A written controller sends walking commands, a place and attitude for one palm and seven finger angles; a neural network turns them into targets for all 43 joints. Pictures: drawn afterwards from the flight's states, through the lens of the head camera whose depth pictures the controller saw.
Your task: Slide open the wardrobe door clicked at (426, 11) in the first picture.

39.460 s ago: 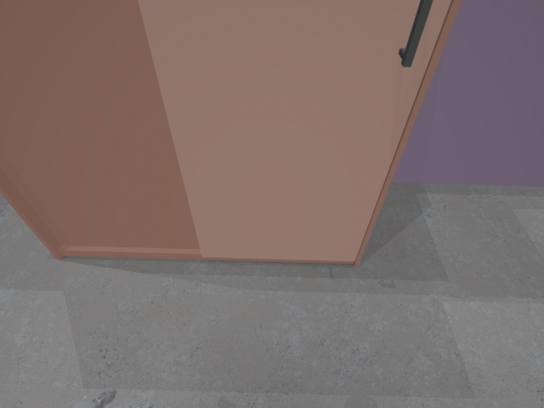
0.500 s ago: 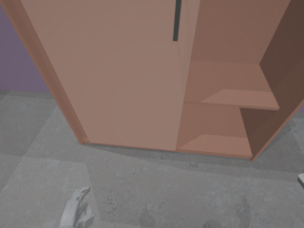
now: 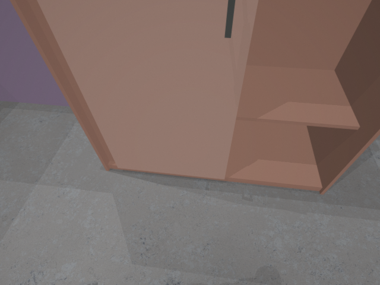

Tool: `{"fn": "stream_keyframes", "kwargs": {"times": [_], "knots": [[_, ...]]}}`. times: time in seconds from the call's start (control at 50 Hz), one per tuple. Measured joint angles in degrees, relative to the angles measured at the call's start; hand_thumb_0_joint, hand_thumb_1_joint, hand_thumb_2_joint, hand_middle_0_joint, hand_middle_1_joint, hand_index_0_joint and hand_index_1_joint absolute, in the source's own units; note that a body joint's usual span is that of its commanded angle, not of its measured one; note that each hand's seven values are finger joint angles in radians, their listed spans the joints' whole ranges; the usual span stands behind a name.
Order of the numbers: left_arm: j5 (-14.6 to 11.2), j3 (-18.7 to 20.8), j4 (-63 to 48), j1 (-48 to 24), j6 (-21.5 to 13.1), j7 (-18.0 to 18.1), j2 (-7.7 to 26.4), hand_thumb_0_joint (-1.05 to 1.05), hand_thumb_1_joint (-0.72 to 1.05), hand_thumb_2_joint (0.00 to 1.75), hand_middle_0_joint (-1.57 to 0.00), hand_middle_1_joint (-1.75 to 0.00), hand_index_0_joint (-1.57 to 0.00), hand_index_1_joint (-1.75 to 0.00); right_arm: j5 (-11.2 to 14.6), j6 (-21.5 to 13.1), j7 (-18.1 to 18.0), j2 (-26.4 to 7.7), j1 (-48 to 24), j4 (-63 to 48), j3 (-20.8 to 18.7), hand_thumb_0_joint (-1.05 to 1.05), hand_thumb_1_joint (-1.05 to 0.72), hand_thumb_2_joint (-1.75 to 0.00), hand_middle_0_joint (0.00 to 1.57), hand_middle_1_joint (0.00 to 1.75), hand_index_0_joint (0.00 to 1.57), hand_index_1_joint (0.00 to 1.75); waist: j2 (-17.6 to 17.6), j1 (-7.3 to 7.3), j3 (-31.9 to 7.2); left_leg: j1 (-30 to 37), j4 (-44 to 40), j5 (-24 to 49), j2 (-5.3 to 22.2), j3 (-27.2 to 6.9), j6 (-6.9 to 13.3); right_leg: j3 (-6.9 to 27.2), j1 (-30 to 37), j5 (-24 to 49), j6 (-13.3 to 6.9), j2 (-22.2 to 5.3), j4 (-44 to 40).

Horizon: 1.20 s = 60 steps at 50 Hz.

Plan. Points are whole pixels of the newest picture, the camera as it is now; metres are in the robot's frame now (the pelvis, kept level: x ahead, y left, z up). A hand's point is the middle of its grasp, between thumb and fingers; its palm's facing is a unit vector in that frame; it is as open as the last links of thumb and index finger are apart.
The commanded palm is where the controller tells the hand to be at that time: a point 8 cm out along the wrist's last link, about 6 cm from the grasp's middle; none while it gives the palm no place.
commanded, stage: let the arm hang, fingers relaxed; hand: right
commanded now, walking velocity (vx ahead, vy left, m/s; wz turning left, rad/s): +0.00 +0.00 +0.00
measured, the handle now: out of the picture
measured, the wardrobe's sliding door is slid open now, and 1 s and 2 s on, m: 0.55 0.55 0.55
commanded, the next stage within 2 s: look to check the result in 0.78 s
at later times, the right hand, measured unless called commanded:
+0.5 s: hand out of the picture +0.03 -0.20 -0.16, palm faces -0.01 +0.97 -0.24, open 7.4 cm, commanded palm none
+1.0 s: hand out of the picture +0.02 -0.18 -0.17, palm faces -0.01 +0.98 -0.19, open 7.3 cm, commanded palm none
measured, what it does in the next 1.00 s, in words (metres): stands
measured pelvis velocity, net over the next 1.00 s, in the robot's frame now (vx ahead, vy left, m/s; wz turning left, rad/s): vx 0.02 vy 0.00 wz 0.02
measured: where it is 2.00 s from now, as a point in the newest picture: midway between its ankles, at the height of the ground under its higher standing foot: outside the picture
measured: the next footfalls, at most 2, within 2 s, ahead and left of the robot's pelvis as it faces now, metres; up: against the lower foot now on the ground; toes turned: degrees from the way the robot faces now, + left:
none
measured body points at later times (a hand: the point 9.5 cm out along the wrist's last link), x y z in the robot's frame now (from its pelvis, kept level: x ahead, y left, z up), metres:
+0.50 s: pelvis +0.01 +0.00 +0.01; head +0.01 +0.00 +0.46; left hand +0.02 +0.23 -0.15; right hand +0.03 -0.25 -0.14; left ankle +0.01 +0.13 -0.73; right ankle +0.05 -0.11 -0.73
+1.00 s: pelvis +0.02 +0.00 +0.01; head +0.04 +0.00 +0.46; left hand +0.02 +0.22 -0.15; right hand +0.02 -0.23 -0.15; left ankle +0.01 +0.13 -0.73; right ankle +0.05 -0.11 -0.73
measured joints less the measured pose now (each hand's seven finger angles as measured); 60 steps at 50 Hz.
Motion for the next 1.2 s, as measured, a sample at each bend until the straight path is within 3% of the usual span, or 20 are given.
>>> {"fn": "stream_keyframes", "kwargs": {"times": [0.06,0.14,0.36,0.64,1.2], "knots": [[0.03,-0.16,2.99,2.33,0.78,0.34,-1.51,0.01,0.91,0.9,-0.2,-0.3,-0.2,-0.3,0.15,-0.59,0.08,-1.0,0.49,4.82,-0.34,0.0,-0.99,-0.9,0.2,0.3,0.21,0.3,0.93,-0.74,0.84,1.14,-2.27,1.14,-0.88,1.01,0.54,0.99,0.19,0.61,0.48,-0.71,-0.8],[-0.14,0.25,5.8,4.27,1.26,0.87,-2.45,0.01,0.91,0.9,-0.2,-0.3,-0.2,-0.3,0.32,-1.27,0.37,-1.26,1.64,9.57,-0.39,0.01,-0.97,-0.9,0.2,0.3,0.21,0.3,-0.39,-1.18,1.0,2.51,-4.85,2.44,-1.53,1.59,0.74,1.56,0.63,1.04,0.62,-1.17,-1.59],[-0.46,0.59,8.87,3.95,0.45,1.19,-4.27,0.0,0.91,0.9,-0.2,-0.3,-0.2,-0.3,0.37,-2.4,-0.27,-1.26,0.77,15.22,-0.86,0.01,-0.92,-0.9,0.2,0.3,0.2,0.3,-3.97,-1.13,-0.64,4.4,-6.82,3.3,-0.88,0.13,0.1,-0.03,3.61,1.99,0.05,-0.51,-4.72],[-0.34,0.38,11.38,3.0,-0.43,1.41,-5.36,0.0,0.91,0.9,-0.2,-0.3,-0.2,-0.3,0.33,-3.3,-0.76,1.29,-3.43,15.12,-0.62,0.01,-0.92,-0.9,0.2,0.3,0.2,0.3,-2.01,-0.65,-1.41,5.71,-7.9,3.37,-0.49,-0.74,-0.25,-0.95,5.77,2.35,-0.09,-0.09,-6.93],[-0.65,0.57,12.43,1.76,-0.62,1.8,-5.47,0.0,0.91,0.9,-0.2,-0.3,-0.2,-0.3,0.45,-3.53,-0.68,1.59,-1.33,17.34,-0.74,0.01,-0.91,-0.9,0.19,0.3,0.2,0.3,-1.8,-1.11,0.06,7.84,-9.98,3.38,-0.63,-0.89,-0.4,-1.14,7.57,1.77,-0.06,-0.14,-8.08]]}}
